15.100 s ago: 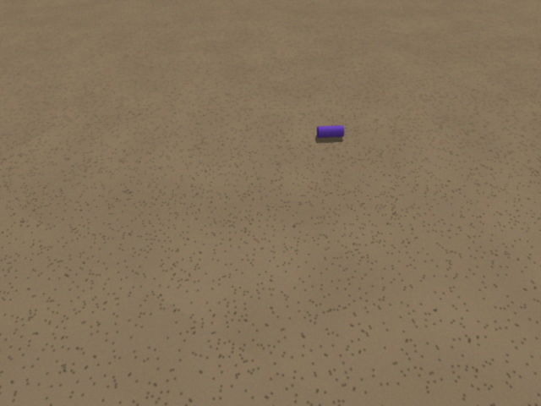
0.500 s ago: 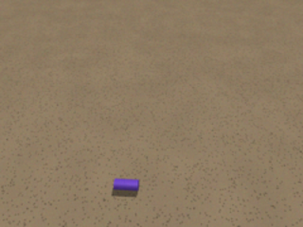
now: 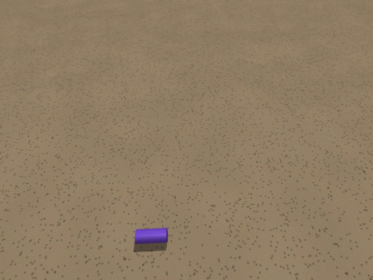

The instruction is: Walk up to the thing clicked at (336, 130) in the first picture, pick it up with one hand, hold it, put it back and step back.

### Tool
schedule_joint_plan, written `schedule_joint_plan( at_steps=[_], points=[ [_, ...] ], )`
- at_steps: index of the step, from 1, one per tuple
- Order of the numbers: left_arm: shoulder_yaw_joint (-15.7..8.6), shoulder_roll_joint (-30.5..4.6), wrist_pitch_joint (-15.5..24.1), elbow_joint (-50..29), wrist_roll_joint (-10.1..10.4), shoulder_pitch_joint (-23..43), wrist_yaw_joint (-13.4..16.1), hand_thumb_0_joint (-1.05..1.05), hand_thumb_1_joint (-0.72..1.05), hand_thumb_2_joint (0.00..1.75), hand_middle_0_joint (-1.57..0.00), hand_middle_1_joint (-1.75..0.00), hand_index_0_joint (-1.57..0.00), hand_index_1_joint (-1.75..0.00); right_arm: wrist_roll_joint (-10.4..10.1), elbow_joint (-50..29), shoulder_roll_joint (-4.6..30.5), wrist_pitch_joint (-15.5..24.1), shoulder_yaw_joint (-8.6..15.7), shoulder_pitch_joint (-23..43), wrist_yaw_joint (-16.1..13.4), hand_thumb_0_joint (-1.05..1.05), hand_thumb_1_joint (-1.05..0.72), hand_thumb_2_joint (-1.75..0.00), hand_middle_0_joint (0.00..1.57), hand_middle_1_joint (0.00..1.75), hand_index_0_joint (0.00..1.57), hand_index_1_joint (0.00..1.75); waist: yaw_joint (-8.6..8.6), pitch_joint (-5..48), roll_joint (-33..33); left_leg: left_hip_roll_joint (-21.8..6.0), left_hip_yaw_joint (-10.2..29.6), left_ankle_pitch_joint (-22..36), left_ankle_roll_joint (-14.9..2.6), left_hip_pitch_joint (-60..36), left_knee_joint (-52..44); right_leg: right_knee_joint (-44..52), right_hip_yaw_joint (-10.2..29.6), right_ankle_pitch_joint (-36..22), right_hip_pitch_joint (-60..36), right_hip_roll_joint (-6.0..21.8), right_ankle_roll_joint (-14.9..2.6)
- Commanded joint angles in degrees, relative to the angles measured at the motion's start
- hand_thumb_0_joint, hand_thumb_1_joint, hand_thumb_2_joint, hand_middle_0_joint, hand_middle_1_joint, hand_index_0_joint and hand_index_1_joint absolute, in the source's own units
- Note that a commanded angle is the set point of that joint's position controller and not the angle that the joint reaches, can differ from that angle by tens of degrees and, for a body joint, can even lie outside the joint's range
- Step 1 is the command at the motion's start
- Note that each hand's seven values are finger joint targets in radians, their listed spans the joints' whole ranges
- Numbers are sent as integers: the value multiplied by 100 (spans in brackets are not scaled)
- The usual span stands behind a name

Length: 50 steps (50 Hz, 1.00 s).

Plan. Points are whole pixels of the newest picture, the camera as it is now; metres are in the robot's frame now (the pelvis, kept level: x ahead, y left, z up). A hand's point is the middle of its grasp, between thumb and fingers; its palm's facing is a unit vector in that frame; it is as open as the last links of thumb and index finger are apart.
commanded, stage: walk up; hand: left
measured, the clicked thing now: (151, 235) +0.44 +0.22 -0.73
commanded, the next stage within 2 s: stand in 1.16 s
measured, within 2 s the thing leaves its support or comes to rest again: neither
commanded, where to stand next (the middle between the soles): +0.05 -0.02 m, yaw +1 degrees
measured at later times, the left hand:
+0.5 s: hand out of the picture +0.12 +0.23 -0.13, palm faces -0.01 -0.95 -0.32, open 7.4 cm
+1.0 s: hand out of the picture +0.07 +0.24 -0.14, palm faces +0.01 -0.95 -0.31, open 7.4 cm
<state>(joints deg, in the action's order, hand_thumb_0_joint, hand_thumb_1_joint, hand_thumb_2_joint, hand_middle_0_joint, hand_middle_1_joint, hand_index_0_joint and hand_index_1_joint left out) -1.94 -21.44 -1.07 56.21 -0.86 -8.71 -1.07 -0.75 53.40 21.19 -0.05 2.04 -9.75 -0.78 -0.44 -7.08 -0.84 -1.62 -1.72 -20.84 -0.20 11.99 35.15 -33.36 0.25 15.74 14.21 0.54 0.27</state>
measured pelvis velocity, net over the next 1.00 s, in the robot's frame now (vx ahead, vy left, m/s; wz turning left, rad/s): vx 0.00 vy -0.01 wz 0.01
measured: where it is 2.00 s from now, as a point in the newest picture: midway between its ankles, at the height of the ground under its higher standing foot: outside the picture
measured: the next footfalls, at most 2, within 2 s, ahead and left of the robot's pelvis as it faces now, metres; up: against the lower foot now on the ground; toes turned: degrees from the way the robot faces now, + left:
none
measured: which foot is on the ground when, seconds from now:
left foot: down 0.00-1.00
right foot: down 0.00-1.00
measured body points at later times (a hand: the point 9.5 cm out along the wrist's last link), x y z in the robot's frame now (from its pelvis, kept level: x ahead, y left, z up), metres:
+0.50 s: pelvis +0.01 -0.02 +0.02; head +0.02 -0.01 +0.47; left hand +0.12 +0.28 -0.11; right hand +0.09 -0.33 -0.11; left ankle -0.01 +0.12 -0.73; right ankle +0.03 -0.13 -0.73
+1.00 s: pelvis +0.00 -0.01 +0.02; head +0.02 -0.01 +0.47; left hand +0.07 +0.28 -0.12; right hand +0.08 -0.32 -0.11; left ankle -0.01 +0.12 -0.73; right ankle +0.03 -0.13 -0.73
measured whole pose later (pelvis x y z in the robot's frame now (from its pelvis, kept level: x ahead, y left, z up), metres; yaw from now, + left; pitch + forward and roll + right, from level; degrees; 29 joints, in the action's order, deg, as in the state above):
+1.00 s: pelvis +0.00 -0.01 +0.02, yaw +0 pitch -2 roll +0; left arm -2.2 -19.3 -0.8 64.1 -0.8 -6.8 -1.4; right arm 0.3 63.7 20.2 0.9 0.4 -6.9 -0.1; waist 0.2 -3.2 0.2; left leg -2.1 -1.1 -11.2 1.4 5.7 18.9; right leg -18.8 -0.5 8.5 8.3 -0.2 -0.3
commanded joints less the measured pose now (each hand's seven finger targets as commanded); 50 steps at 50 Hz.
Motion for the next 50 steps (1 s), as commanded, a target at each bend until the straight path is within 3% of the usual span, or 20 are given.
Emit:
schedule_joint_plan(
  at_steps=[1,2,3,6,13,25,29,40,50],
  points=[
    [-182,-1183,107,-445,65,469,74,0,90,90,-20,-30,-20,-30,67,-22,1235,224,239,-283,-36,0,-90,-90,20,30,20,30,-99,810,765,-490,599,1401,-157,-598,-1095,855,868,-1652,44,894,-496],
    [-204,-1190,92,-367,59,410,64,0,90,90,-20,-30,-20,-30,80,-6,1395,264,251,-99,-28,0,-90,-90,20,30,20,30,28,854,598,-710,844,1752,-298,-389,-1214,740,621,-1439,-281,607,-333],
    [-241,-1226,89,-274,53,330,63,0,90,90,-20,-30,-20,-30,68,18,1424,281,234,28,-22,0,-90,-90,20,30,20,30,127,904,475,-771,841,2042,-344,-289,-1128,725,546,-1438,-571,562,-326],
    [-220,-1199,118,-184,81,503,53,0,90,90,-20,-30,-20,-30,90,140,1306,307,159,148,-29,0,-90,-90,20,30,20,30,82,965,200,-619,582,2419,-198,-307,-1269,834,596,-2001,-886,654,-374],
    [-181,-1104,110,26,76,723,49,0,90,90,-20,-30,-20,-30,106,327,1249,282,112,406,-22,0,-90,-90,20,30,20,30,84,931,16,-612,534,2011,-153,-397,-1663,1259,508,-1692,-1009,641,-302],
    [-201,-1082,147,291,59,779,39,0,90,90,-20,-30,-20,-30,111,522,1222,259,80,488,-15,0,-90,-90,20,30,20,30,41,978,126,-621,438,1844,-118,-699,-1836,1583,560,-1654,-895,657,-265],
    [-215,-1097,139,376,37,727,37,0,90,90,-20,-30,-20,-30,117,569,1218,239,84,514,-11,0,-90,-90,20,30,20,30,30,790,202,-602,461,1510,-123,-599,-1899,1722,567,-1286,-744,633,-244],
    [-245,-1038,147,413,34,510,41,0,90,90,-20,-30,-20,-30,115,627,1163,222,83,544,1,0,-90,-90,20,30,20,30,65,742,140,-588,474,1274,-119,-657,-1919,1848,604,-863,-537,626,-237],
    [-247,-1055,135,422,29,403,40,0,90,90,-20,-30,-20,-30,116,685,1175,248,76,509,-12,0,-90,-90,20,30,20,30,84,816,92,-631,540,1451,-122,-531,-1993,1721,533,-1158,-770,594,-216]
  ],
)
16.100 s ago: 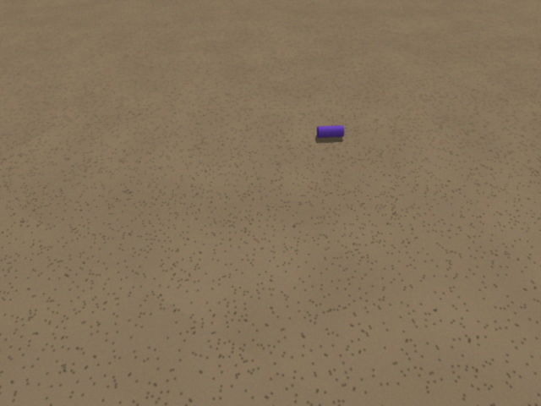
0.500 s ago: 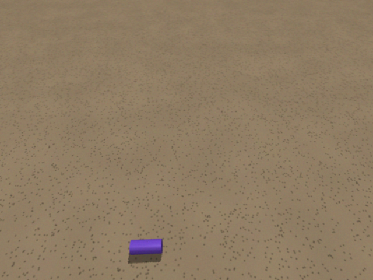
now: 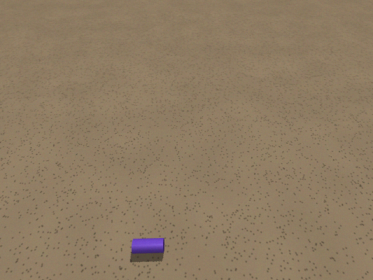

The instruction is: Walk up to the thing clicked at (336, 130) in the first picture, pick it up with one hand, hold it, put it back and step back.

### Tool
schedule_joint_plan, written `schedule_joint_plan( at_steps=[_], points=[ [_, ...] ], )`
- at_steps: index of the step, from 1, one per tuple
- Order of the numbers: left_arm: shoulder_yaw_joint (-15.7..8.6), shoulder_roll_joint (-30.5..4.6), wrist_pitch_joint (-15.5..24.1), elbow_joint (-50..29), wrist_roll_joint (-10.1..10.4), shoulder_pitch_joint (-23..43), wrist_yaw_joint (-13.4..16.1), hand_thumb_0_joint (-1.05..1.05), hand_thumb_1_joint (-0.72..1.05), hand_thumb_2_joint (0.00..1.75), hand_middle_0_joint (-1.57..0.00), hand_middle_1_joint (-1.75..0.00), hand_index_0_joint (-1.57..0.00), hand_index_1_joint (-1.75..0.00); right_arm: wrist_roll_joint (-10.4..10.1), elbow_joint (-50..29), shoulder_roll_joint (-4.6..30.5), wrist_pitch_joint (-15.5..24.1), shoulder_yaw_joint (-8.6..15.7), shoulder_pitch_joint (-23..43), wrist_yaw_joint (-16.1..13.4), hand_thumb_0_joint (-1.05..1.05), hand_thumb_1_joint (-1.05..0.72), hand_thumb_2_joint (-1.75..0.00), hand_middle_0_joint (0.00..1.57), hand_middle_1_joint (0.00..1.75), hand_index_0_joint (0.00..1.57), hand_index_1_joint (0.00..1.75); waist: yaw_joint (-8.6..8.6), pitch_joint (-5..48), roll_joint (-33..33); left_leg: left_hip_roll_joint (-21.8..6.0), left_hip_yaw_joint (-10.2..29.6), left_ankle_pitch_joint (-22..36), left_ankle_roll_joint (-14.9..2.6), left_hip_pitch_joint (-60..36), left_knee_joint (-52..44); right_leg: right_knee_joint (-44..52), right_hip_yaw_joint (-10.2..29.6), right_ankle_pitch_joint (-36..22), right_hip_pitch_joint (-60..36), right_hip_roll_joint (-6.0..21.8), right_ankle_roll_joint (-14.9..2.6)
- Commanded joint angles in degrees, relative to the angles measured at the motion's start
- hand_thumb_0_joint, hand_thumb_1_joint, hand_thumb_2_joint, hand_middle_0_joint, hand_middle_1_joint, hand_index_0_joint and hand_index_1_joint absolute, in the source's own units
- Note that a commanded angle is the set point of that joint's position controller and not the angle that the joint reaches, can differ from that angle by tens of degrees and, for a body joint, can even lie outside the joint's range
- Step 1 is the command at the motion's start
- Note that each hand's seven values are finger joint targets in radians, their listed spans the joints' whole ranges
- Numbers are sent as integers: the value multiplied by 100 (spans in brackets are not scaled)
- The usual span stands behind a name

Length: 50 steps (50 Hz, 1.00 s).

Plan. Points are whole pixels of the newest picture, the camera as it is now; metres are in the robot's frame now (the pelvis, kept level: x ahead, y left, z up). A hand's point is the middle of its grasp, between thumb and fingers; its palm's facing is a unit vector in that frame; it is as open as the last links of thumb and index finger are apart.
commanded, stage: walk up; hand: left
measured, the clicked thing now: (148, 245) +0.43 +0.23 -0.75
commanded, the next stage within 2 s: stand in 0.16 s
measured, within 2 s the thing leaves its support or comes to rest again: neither
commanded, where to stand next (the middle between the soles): +0.05 -0.01 m, yaw +1 degrees
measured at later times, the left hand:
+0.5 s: hand out of the picture +0.09 +0.26 -0.15, palm faces -0.02 -0.94 -0.35, open 7.4 cm
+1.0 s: hand out of the picture +0.10 +0.26 -0.15, palm faces -0.03 -0.94 -0.35, open 7.4 cm
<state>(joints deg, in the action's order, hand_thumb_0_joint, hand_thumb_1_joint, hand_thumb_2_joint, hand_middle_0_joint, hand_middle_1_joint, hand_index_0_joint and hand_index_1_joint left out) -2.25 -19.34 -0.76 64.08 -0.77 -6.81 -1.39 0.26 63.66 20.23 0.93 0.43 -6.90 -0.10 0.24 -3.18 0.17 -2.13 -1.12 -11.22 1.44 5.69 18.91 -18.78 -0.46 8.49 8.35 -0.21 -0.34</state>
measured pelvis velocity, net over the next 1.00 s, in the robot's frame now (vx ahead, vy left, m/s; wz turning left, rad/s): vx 0.02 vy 0.01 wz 0.01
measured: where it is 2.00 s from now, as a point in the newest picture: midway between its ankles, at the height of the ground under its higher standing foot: outside the picture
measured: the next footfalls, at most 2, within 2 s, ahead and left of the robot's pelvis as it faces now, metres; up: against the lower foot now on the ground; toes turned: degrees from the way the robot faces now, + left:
none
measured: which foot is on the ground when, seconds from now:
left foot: down 0.00-1.00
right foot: down 0.00-1.00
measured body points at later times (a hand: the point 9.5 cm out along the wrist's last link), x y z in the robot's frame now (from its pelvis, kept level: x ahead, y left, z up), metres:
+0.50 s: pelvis +0.01 +0.01 +0.00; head +0.02 +0.00 +0.45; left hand +0.09 +0.31 -0.13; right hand +0.08 -0.29 -0.14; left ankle -0.01 +0.13 -0.75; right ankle +0.02 -0.12 -0.75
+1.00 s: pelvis +0.02 +0.01 +0.00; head +0.04 +0.01 +0.45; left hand +0.10 +0.31 -0.13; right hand +0.10 -0.29 -0.13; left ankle -0.01 +0.13 -0.75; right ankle +0.02 -0.12 -0.75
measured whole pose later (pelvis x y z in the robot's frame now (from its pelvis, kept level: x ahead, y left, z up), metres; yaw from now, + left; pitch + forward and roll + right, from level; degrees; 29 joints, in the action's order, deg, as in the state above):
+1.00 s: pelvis +0.02 +0.01 +0.00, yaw +1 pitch -1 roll +0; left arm 0.3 -19.9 1.1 64.7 -0.7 -6.0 0.0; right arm 0.3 64.7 20.2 0.5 0.3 -6.0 0.3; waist -0.4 -2.3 -0.4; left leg -1.1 -0.8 -11.9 0.8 3.6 16.7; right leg -17.5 -0.8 9.9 6.5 0.8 0.6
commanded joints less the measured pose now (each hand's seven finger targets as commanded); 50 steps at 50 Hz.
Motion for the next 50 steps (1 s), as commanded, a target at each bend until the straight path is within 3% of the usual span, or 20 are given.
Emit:
schedule_joint_plan(
  at_steps=[1,7,8,13,16,23,26,31,39,43,48,50],
  points=[
    [-207,-1238,102,-383,26,243,67,0,90,90,-20,-30,-20,-30,26,-335,1266,155,230,192,-82,0,-90,-90,20,30,20,30,5,423,-9,-577,490,491,-282,161,-375,261,610,-462,-202,668,-147],
    [-200,-1223,103,-390,34,237,72,0,90,90,-20,-30,-20,-30,20,-347,1262,158,235,196,-84,0,-90,-90,20,30,20,30,10,418,-53,-574,500,566,-277,172,-398,212,590,-558,-261,678,-141],
    [-105,-1203,180,-362,18,220,94,0,90,90,-20,-30,-20,-30,53,-286,1211,127,199,235,-62,0,-90,-90,20,30,20,30,17,586,-242,-578,458,285,-241,99,-416,331,629,-311,-329,764,-112],
    [-62,-1296,260,-299,23,310,137,0,90,90,-20,-30,-20,-30,39,-231,1212,95,183,143,-27,0,-90,-90,20,30,20,30,-46,357,-53,-572,491,374,-250,106,-437,360,631,-463,-203,783,-102],
    [-39,-1315,270,-280,39,260,138,0,90,90,-20,-30,-20,-30,45,-214,1214,108,187,168,-11,0,-90,-90,20,30,20,30,-2,309,4,-578,522,406,-225,101,-494,346,595,-309,-168,754,-92],
    [4,-1303,287,-273,41,270,167,0,90,90,-20,-30,-20,-30,40,-189,1246,102,192,166,-9,0,-90,-90,20,30,20,30,-27,437,-37,-605,501,679,-237,-3,-453,320,576,-724,-299,797,-82],
    [11,-1342,304,-280,39,236,173,0,90,90,-20,-30,-20,-30,38,-193,1238,116,204,181,-11,0,-90,-90,20,30,20,30,-16,625,51,-626,502,1101,-212,-176,-409,210,512,-1086,-385,796,-75],
    [26,-1328,271,-244,47,264,190,0,90,90,-20,-30,-20,-30,45,-159,1209,94,182,187,-21,0,-90,-90,20,30,20,30,-19,415,-11,-610,494,863,-209,-32,-489,250,500,-811,-310,777,-59],
    [20,-1339,279,-250,27,255,203,0,90,90,-20,-30,-20,-30,35,-186,1224,104,188,190,-33,0,-90,-90,20,30,20,30,-33,627,-46,-631,456,1402,-218,-195,-386,144,471,-1345,-461,819,-54],
    [38,-1304,264,-249,46,263,195,0,90,90,-20,-30,-20,-30,35,-175,1229,91,188,217,-39,0,-90,-90,20,30,20,30,-19,463,-69,-611,462,1069,-201,-152,-445,259,506,-983,-314,805,-52],
    [35,-1334,294,-249,22,258,218,0,90,90,-20,-30,-20,-30,15,-200,1201,81,197,239,-33,0,-90,-90,20,30,20,30,-44,618,22,-621,466,1380,-213,-236,-356,214,457,-1392,-459,829,-55],
    [32,-1345,291,-257,36,296,227,0,90,90,-20,-30,-20,-30,26,-194,1200,67,197,206,-37,0,-90,-90,20,30,20,30,-59,562,52,-608,449,1243,-212,-187,-387,246,456,-1268,-431,821,-62]
  ],
)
